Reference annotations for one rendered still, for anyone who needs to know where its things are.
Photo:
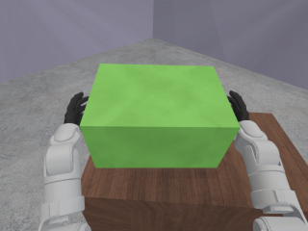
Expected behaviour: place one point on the robot left forearm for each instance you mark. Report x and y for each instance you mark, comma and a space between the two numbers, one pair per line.
62, 190

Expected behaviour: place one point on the pedestal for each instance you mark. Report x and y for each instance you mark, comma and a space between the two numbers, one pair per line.
187, 198

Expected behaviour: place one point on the robot left hand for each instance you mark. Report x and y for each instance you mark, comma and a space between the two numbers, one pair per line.
74, 109

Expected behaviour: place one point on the robot right forearm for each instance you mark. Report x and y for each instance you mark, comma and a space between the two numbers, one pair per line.
271, 191

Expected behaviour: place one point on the carton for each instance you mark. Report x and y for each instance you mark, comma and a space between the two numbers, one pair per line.
158, 116

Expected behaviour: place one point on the robot right upper arm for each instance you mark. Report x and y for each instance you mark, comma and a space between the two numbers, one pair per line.
279, 224

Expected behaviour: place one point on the robot right hand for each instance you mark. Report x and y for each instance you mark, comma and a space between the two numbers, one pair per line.
238, 106

